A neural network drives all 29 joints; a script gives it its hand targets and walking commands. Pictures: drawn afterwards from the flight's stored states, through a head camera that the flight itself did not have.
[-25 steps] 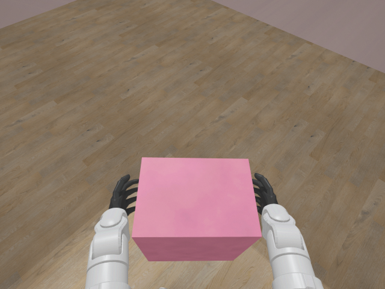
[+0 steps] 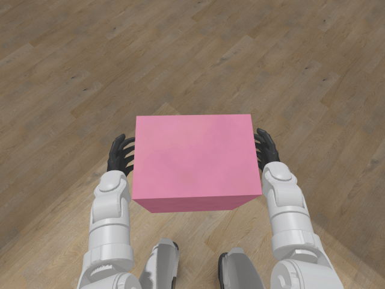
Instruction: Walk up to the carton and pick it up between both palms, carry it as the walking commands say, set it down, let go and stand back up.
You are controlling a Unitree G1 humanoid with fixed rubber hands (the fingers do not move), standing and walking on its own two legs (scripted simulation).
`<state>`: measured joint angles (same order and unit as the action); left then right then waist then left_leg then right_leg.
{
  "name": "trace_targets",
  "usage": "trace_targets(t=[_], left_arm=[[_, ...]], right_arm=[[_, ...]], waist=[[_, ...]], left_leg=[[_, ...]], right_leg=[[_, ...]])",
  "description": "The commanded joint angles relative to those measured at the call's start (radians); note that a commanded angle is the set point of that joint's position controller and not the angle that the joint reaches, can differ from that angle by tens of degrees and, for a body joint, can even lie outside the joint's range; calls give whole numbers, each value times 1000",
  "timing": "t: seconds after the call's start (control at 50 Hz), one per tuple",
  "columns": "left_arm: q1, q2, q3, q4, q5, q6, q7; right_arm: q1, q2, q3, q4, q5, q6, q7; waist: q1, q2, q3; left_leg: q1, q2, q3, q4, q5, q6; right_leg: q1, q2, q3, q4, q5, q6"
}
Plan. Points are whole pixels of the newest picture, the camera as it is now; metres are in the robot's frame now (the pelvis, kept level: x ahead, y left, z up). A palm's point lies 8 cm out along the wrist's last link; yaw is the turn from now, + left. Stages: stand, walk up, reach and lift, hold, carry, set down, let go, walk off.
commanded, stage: set down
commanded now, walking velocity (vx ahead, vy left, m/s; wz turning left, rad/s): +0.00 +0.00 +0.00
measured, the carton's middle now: (193, 171) +0.38 +0.05 -0.13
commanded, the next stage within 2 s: none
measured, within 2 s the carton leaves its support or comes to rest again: neither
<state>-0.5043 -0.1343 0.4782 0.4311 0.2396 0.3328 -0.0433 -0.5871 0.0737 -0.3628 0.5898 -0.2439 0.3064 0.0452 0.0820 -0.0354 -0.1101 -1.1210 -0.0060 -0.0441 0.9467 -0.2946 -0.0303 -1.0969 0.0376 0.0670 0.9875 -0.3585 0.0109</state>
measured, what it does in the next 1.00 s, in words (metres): lowers itself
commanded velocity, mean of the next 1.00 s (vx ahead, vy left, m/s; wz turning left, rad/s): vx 0.00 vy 0.00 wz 0.00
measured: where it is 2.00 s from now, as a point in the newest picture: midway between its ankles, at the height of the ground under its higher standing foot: (196, 283)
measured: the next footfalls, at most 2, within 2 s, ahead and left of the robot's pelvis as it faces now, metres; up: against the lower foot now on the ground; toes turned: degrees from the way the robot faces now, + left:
none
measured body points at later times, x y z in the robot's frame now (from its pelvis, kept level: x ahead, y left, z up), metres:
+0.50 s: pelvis -0.01 -0.01 -0.07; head +0.20 +0.00 +0.32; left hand +0.39 +0.21 -0.15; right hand +0.43 -0.12 -0.15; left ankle +0.07 +0.14 -0.66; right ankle +0.05 -0.12 -0.66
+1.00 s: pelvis -0.03 +0.00 -0.15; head +0.22 +0.01 +0.22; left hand +0.41 +0.21 -0.24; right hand +0.46 -0.11 -0.24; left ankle +0.07 +0.14 -0.66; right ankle +0.05 -0.12 -0.66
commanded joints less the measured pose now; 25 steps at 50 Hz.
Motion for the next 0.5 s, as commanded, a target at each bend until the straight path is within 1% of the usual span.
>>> trace_targets(t=[0.0, 0.1, 0.22, 0.32, 0.48], left_arm=[[-547, -914, -610, 76, -128, 4, -229], [-597, -902, -584, 103, -128, 10, -233], [-648, -887, -570, 118, -134, 10, -234], [-682, -875, -573, 117, -145, 7, -232], [-735, -855, -579, 122, -164, -3, -224]], right_arm=[[-534, 955, 528, 11, 116, -25, 221], [-583, 950, 507, 30, 119, -15, 222], [-634, 950, 505, 40, 132, -10, 214], [-668, 948, 517, 42, 148, -13, 202], [-720, 936, 531, 48, 167, -25, 175]], waist=[[14, 1, -709], [16, -9, -743], [21, -18, -814], [26, -20, -882], [24, -20, -954]], left_leg=[[399, -116, 49, -22, 206, 13], [311, -121, 54, 33, 177, 13], [225, -126, 63, 103, 176, 10], [157, -130, 72, 163, 190, 5], [48, -137, 81, 257, 195, -5]], right_leg=[[190, 106, -30, -74, 130, -30], [104, 111, -39, -18, 102, -26], [31, 120, -49, 49, 102, -18], [-15, 127, -56, 105, 118, -10], [-88, 133, -66, 193, 127, -2]])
